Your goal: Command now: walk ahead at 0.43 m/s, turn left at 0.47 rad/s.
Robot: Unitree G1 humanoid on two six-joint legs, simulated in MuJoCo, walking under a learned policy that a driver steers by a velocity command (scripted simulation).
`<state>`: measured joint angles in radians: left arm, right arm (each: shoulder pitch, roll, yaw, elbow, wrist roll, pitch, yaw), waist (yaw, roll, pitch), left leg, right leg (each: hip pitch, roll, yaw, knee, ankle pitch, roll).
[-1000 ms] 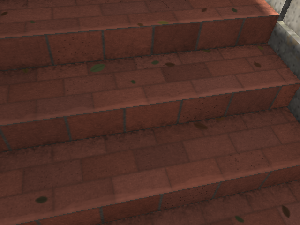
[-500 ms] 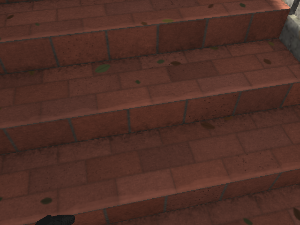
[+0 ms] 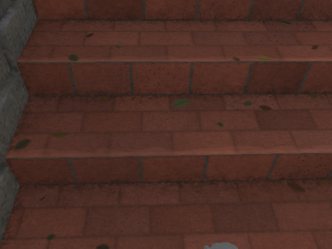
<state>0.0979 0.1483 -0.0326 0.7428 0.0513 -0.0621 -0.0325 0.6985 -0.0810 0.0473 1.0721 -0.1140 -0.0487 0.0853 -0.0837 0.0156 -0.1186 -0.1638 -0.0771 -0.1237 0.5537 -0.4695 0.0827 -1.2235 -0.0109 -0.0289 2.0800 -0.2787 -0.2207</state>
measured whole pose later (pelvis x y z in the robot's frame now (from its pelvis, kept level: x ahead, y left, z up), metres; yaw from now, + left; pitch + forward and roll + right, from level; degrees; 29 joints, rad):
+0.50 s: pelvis +0.28 +0.02 +0.16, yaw -4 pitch +7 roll +0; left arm 0.57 0.08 -0.07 1.17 0.09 -0.08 -0.07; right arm -0.02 -0.11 0.08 0.75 -0.06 -0.02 0.06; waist 0.06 -0.04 -0.16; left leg -1.33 0.08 -0.01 1.70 -0.31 0.16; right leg -0.22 0.04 0.05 0.45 -0.35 -0.07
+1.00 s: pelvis +0.54 +0.02 +0.32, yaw -22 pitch +5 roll +1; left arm -0.07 0.13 -0.07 0.79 0.00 -0.03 -0.10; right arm 0.57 -0.09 0.07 1.15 -0.15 -0.09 0.04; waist -0.08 0.01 -0.12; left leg -0.06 0.06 0.28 0.32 -0.33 0.01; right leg -1.44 -0.12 -0.02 1.88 -0.14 -0.26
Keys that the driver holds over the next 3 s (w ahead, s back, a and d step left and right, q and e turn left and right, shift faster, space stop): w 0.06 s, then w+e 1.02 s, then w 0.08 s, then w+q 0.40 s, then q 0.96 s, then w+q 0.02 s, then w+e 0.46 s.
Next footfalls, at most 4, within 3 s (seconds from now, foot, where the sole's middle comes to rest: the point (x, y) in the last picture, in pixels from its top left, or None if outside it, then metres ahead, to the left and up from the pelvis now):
0.12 right None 0.22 -0.08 -0.61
0.58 left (112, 227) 0.51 0.15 -0.46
1.14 right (213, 136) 0.74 -0.19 -0.31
1.62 left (186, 44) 1.07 -0.13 -0.15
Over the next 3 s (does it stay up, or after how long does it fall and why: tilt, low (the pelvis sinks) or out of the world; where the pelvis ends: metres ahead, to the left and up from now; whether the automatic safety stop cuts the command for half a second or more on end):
stays up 1.15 -0.22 0.63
